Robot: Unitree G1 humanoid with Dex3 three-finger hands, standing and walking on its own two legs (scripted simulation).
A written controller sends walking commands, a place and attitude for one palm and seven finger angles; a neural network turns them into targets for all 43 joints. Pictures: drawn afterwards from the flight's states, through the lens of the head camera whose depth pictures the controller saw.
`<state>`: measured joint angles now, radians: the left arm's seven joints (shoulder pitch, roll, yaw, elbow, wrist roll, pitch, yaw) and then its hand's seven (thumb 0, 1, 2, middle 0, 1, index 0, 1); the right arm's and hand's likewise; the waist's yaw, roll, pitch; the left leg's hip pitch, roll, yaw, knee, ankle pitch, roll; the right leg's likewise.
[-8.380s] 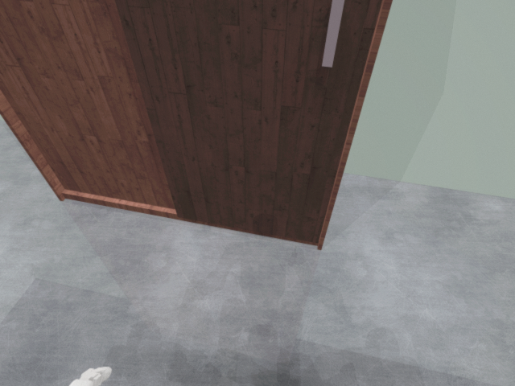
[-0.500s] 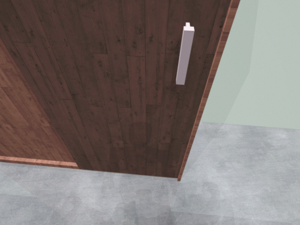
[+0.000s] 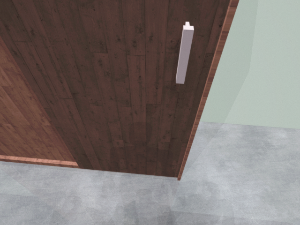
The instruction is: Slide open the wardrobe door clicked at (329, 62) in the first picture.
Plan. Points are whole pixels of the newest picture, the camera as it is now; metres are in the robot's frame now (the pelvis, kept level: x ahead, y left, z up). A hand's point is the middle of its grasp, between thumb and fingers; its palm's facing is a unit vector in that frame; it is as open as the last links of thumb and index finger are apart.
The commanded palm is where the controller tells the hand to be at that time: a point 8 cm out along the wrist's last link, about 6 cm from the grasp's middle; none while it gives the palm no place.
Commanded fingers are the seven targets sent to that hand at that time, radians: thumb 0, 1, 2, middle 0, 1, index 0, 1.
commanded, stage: look again from close up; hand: right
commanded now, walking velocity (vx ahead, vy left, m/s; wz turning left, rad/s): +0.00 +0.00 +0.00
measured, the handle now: (183, 53) +0.54 -0.07 +0.20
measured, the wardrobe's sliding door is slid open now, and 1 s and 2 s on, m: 0.00 0.00 0.00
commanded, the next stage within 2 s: shuffle to correct the standing spot in 1.04 s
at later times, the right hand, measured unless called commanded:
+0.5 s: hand out of the picture +0.01 -0.20 -0.18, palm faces +0.02 +0.97 -0.23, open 7.4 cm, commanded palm none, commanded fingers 0.00 -0.90 -0.90 0.20 0.30 0.20 0.30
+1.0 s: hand out of the picture +0.00 -0.22 -0.17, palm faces +0.02 +0.97 -0.24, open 7.4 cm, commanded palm none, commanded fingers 0.00 -0.90 -0.90 0.20 0.30 0.20 0.30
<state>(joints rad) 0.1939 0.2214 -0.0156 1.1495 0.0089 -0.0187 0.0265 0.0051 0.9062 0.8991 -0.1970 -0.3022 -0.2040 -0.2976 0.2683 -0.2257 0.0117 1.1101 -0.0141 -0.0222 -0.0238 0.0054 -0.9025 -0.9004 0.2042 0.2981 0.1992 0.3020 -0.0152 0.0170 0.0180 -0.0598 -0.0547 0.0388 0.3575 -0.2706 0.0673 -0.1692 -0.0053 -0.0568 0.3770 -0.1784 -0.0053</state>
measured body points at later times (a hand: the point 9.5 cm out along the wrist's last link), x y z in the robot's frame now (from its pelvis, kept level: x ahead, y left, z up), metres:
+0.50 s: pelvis +0.00 -0.01 +0.00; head +0.00 -0.01 +0.45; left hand +0.04 +0.25 -0.15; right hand +0.01 -0.26 -0.16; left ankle -0.05 +0.07 -0.74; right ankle +0.02 -0.12 -0.74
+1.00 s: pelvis +0.00 -0.02 +0.00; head +0.00 -0.02 +0.45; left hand +0.04 +0.24 -0.15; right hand +0.00 -0.27 -0.16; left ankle -0.05 +0.07 -0.74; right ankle +0.02 -0.12 -0.74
